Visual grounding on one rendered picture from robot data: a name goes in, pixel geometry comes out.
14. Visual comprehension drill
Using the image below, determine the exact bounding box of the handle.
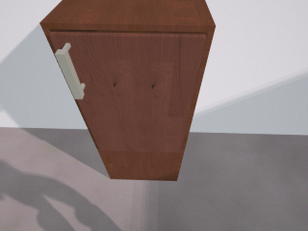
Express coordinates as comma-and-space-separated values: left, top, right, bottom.
54, 42, 86, 100

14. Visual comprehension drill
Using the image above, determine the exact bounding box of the cupboard door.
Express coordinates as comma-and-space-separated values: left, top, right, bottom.
49, 32, 206, 153

